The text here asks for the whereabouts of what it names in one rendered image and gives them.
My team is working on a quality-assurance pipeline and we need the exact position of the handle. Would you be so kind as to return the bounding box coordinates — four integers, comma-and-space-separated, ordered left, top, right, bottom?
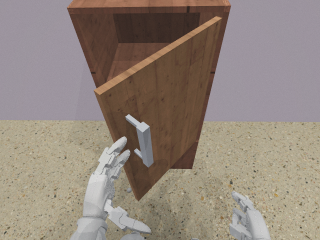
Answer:
125, 114, 154, 168

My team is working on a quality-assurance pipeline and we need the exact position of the left robot forearm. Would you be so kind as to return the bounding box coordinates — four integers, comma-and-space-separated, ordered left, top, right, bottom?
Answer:
70, 216, 108, 240

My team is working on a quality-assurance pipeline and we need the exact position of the right robot hand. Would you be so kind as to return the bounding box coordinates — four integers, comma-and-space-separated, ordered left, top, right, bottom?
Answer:
229, 191, 271, 240

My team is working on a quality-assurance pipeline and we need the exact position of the cupboard door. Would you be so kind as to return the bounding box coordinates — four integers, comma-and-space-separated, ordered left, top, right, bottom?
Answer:
93, 16, 222, 201

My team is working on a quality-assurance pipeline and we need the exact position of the left robot hand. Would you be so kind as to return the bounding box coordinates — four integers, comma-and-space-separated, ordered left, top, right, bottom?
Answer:
83, 136, 151, 234

